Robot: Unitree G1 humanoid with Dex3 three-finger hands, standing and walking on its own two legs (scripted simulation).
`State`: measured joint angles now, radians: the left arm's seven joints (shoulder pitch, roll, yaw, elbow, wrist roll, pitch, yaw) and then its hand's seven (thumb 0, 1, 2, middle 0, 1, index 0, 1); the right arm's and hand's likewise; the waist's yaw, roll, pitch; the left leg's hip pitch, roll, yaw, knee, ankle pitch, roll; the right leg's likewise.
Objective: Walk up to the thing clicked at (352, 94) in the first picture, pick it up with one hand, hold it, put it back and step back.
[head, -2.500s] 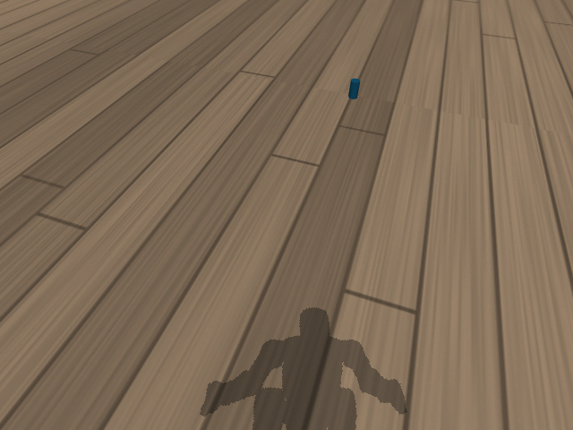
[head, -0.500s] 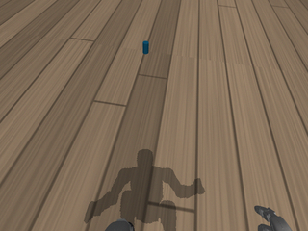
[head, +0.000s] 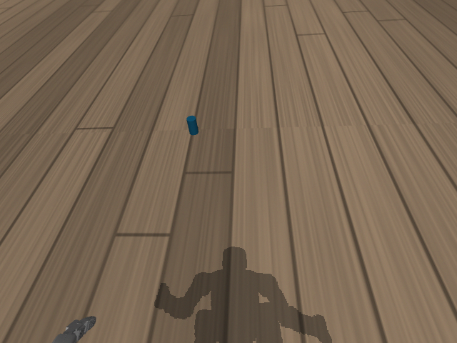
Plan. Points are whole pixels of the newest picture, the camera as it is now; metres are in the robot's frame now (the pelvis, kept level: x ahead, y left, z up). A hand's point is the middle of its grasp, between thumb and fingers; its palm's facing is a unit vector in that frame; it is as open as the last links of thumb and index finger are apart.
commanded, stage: walk up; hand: left
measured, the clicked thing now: (192, 125) +1.56 +0.31 -0.70
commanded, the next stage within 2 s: none
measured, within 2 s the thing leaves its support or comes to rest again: neither
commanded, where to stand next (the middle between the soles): +1.16 +0.08 m, yaw -1 degrees
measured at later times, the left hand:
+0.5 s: hand (98, 277) +0.31 +0.33 -0.14, palm faces -0.04 -0.94 -0.35, open 7.4 cm
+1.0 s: hand (142, 165) +0.62 +0.28 -0.10, palm faces -0.01 -0.92 -0.39, open 7.4 cm
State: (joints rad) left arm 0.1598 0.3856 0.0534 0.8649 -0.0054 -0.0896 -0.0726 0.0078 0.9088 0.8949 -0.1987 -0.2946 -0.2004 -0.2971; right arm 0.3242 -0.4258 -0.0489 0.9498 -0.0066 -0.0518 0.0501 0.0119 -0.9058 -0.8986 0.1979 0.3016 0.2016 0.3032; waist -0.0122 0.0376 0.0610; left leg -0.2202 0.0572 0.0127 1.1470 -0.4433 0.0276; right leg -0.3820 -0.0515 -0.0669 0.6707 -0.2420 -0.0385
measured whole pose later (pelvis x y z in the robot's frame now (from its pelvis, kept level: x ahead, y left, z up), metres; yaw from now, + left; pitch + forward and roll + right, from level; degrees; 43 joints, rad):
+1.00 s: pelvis +0.50 +0.02 +0.01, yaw +0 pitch -4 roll +2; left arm 0.20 0.36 0.04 0.86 0.00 -0.09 -0.04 0.01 0.91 0.89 -0.20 -0.29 -0.20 -0.30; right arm 0.32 -0.41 -0.04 0.90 0.00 -0.04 0.05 0.01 -0.90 -0.90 0.20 0.30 0.20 0.30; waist 0.00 0.03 0.09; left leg -0.32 -0.01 -0.01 1.12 -0.40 0.05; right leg -0.28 -0.05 -0.08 0.55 -0.20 -0.04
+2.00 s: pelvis +0.86 +0.05 +0.01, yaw +0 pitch -4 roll +2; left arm 0.23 0.36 0.04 0.86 0.00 -0.09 -0.04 0.01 0.91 0.89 -0.20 -0.29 -0.20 -0.30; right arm 0.32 -0.41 -0.04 0.88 -0.01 -0.03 0.04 0.01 -0.90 -0.90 0.20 0.30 0.20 0.30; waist 0.00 0.04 0.11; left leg -0.32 0.00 0.01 1.06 -0.43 0.05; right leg -0.29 -0.05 -0.05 0.57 -0.20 -0.03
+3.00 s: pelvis +1.07 +0.08 +0.01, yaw +0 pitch -3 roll +1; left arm 0.20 0.35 0.01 0.88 0.02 -0.05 -0.01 0.01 0.90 0.89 -0.20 -0.30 -0.20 -0.30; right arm 0.24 -0.40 -0.02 0.92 -0.01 -0.01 0.02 0.01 -0.90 -0.90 0.20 0.30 0.20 0.30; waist 0.01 0.04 0.11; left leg -0.38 0.03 0.02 0.91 -0.49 0.02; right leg -0.32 -0.04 -0.04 0.58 -0.20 -0.03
